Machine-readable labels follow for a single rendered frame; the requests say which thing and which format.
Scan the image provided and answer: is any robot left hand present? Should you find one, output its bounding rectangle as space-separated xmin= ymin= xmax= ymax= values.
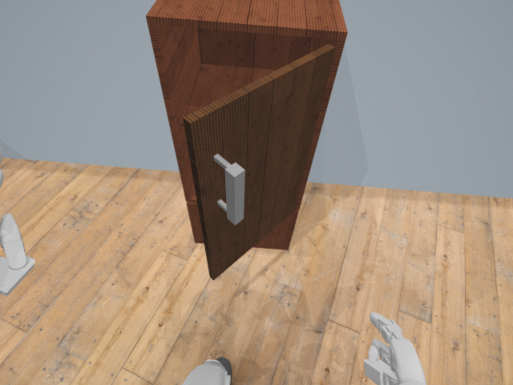
xmin=0 ymin=149 xmax=35 ymax=296

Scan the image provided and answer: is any left robot shin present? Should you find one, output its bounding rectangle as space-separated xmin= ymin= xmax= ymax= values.
xmin=204 ymin=360 xmax=226 ymax=371

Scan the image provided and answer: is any handle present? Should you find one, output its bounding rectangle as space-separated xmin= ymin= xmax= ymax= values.
xmin=213 ymin=153 xmax=245 ymax=225

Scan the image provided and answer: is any robot left thigh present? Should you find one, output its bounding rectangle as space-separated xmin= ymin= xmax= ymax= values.
xmin=182 ymin=364 xmax=231 ymax=385

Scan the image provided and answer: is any cupboard door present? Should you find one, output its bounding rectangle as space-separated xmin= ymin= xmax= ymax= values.
xmin=183 ymin=44 xmax=336 ymax=281

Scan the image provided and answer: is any robot right hand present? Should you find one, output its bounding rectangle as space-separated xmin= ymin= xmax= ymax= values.
xmin=364 ymin=312 xmax=426 ymax=385

